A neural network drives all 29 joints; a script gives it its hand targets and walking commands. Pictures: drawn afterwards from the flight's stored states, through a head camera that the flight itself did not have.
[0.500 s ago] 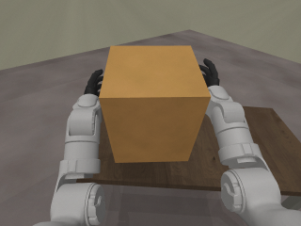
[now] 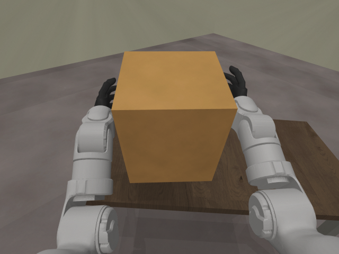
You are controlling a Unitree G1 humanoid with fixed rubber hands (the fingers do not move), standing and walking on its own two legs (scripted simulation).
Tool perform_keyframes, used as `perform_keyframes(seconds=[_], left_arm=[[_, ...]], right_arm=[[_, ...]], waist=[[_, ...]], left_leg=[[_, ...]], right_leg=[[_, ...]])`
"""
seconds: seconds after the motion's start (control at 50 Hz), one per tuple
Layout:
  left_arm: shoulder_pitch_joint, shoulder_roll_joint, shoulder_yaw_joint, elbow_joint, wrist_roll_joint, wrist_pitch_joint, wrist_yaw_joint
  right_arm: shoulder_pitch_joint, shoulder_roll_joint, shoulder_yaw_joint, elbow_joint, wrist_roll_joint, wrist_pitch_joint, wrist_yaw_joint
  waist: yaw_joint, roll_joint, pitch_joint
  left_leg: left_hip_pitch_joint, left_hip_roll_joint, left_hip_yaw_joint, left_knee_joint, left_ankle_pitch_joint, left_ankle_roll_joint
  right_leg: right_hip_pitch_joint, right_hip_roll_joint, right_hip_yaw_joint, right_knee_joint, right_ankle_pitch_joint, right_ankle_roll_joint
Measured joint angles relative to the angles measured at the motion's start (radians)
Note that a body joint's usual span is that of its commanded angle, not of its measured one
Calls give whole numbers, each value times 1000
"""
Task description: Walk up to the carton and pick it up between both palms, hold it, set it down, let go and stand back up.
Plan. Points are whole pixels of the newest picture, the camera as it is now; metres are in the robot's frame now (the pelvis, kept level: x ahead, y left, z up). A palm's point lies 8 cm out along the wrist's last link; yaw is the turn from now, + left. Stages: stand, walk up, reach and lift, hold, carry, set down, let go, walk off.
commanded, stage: hold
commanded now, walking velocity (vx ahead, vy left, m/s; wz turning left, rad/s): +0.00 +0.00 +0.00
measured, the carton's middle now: (170, 119) +0.38 +0.02 +0.18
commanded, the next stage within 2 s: set down in 0.68 s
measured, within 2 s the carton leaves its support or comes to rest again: neither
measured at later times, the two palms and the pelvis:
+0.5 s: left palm (104, 110) +0.36 +0.18 +0.21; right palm (236, 100) +0.38 -0.12 +0.24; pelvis +0.00 +0.00 +0.00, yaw +0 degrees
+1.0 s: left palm (104, 109) +0.37 +0.18 +0.21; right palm (234, 98) +0.39 -0.12 +0.24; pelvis +0.00 +0.00 +0.00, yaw +0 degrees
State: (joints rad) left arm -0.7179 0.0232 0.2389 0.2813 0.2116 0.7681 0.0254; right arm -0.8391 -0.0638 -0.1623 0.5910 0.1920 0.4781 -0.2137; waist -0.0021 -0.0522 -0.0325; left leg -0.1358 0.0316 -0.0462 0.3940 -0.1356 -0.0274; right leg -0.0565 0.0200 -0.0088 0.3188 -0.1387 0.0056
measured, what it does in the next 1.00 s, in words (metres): stands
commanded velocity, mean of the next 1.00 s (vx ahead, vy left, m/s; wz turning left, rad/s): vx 0.00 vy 0.00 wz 0.00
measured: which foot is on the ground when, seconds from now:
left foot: down 0.00-1.00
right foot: down 0.00-1.00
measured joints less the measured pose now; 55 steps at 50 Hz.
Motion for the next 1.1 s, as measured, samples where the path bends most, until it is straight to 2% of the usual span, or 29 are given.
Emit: perform_keyframes(seconds=[0.78, 0.9, 1.0, 1.1], left_arm=[[0, 0, 0, -3, 0, -3, 0], [0, -4, 1, 11, 23, -64, 0], [0, -27, 45, 51, 78, -137, -17], [0, -41, 68, 84, 113, -163, -26]], right_arm=[[0, 0, 0, 0, 0, -6, 2], [-4, 1, 0, 22, -30, -70, 22], [-19, 10, -5, 117, -106, -176, 64], [-20, 13, -8, 207, -122, -255, 76]], waist=[[0, -1, 0], [0, -4, 0], [0, -12, 0], [0, -23, 12]], left_leg=[[0, 0, 0, 0, 0, 0], [0, 0, 0, -1, 0, 1], [5, 0, 0, -12, 1, 1], [13, 0, 0, -28, 3, 1]], right_leg=[[0, 0, 0, 0, 0, 0], [0, 0, 0, 0, -2, 0], [0, 0, 0, 0, -6, 0], [0, 0, 0, 0, -13, 0]])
